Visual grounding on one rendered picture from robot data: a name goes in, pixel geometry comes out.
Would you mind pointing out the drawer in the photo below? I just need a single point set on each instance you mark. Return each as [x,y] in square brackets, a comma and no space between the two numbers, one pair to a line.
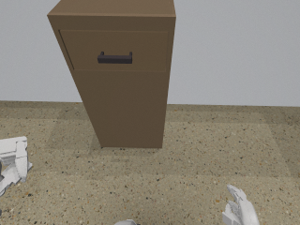
[148,48]

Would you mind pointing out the handle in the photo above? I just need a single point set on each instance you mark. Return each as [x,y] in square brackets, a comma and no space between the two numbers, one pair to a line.
[114,59]

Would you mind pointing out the robot left hand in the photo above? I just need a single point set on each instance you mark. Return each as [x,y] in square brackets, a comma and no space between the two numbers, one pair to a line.
[13,154]

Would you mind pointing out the cabinet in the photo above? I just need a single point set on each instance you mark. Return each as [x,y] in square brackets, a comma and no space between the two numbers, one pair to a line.
[127,108]

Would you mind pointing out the robot right hand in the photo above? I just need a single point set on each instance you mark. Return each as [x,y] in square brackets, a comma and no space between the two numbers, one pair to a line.
[242,213]

